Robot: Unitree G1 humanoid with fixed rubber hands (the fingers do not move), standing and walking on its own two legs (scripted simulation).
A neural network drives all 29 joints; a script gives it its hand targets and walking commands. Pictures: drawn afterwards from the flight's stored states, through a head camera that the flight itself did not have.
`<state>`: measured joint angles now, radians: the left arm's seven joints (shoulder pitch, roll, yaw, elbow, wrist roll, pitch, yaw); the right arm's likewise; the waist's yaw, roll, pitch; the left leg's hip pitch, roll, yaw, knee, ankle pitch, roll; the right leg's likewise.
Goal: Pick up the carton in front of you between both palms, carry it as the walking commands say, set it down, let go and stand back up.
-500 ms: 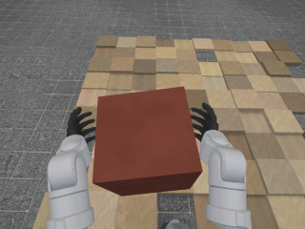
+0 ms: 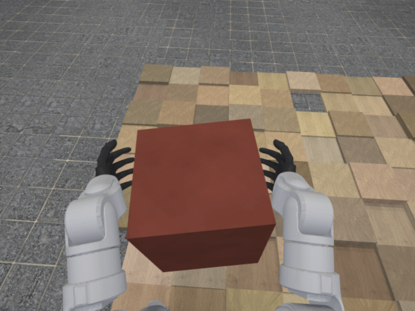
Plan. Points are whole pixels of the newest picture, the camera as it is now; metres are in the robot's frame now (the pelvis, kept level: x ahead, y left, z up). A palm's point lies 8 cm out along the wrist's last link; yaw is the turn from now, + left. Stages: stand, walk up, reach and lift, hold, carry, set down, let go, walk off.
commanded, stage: carry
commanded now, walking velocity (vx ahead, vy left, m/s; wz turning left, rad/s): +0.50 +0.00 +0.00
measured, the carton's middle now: (202, 202) +0.34 -0.01 +0.01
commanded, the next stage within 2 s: none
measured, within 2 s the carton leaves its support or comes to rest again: neither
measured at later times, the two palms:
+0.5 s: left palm (156, 55) +0.66 +0.08 +0.15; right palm (279, 47) +0.67 -0.22 +0.15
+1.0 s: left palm (184, 12) +1.04 +0.01 +0.09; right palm (271, 10) +1.01 -0.28 +0.11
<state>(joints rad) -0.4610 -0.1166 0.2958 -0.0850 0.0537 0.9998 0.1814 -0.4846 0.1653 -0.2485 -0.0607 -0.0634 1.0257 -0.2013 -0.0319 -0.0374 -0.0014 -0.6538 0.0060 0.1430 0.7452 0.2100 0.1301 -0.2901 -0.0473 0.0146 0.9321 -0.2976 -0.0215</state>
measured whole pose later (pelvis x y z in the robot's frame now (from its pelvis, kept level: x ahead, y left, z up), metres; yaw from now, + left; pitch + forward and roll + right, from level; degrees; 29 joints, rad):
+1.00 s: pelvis +0.68 -0.10 +0.01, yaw -3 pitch +6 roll -1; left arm -0.49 -0.21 0.34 -0.03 0.19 1.01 0.31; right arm -0.49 0.23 -0.25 -0.06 -0.12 0.96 -0.25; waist -0.09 0.04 -0.03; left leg -0.16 0.00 0.06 0.49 -0.23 0.10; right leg -0.67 -0.02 -0.08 0.71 -0.17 -0.02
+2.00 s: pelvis +1.37 -0.12 +0.00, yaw +0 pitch +4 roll +0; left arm -0.63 -0.17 0.29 -0.02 0.10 1.11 0.34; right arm -0.56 0.17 -0.29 -0.14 -0.09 1.09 -0.25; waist 0.05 0.02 -0.02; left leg -0.35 -0.05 -0.01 1.26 -0.44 0.04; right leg -0.55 0.05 -0.15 0.65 -0.17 -0.14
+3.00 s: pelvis +1.99 -0.16 +0.04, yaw -1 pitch +7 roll +1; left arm -0.54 -0.20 0.29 -0.03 0.10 1.05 0.30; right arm -0.50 0.21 -0.30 -0.15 -0.14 1.03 -0.20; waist 0.09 0.02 -0.03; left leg -0.52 -0.01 0.00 0.67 -0.23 0.01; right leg -0.33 -0.02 -0.06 0.53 -0.29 -0.04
